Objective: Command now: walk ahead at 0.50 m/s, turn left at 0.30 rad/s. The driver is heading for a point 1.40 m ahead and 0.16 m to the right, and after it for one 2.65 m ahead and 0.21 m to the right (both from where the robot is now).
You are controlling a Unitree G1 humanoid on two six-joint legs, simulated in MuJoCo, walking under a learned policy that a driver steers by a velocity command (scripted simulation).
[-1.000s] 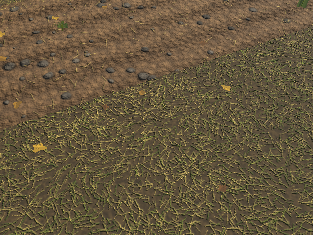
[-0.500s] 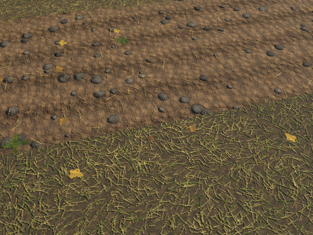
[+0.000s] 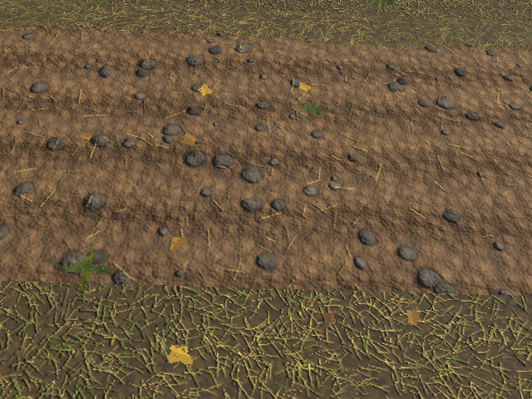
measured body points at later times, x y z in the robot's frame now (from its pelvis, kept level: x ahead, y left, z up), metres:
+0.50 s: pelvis +0.28 -0.06 +0.00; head +0.30 -0.07 +0.45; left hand +0.30 +0.21 -0.13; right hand +0.38 -0.31 -0.14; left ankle +0.30 +0.09 -0.67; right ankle +0.29 -0.12 -0.75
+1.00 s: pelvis +0.55 +0.01 +0.00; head +0.57 +0.03 +0.45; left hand +0.59 +0.27 -0.15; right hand +0.62 -0.25 -0.13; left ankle +0.57 +0.07 -0.75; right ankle +0.52 -0.13 -0.67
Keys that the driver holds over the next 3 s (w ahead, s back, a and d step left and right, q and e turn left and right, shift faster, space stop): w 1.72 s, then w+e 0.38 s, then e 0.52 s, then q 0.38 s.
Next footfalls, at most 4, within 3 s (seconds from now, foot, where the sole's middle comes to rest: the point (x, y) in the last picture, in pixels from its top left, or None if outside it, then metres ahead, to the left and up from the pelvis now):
0.26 right None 0.33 -0.12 -0.78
0.80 left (226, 348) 0.61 0.08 -0.78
1.36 right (285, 248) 0.91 -0.09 -0.78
1.92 left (221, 175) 1.20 0.10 -0.78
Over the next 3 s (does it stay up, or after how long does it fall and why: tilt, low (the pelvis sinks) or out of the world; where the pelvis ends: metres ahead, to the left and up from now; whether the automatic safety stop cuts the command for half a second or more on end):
stays up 1.31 -0.01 -0.01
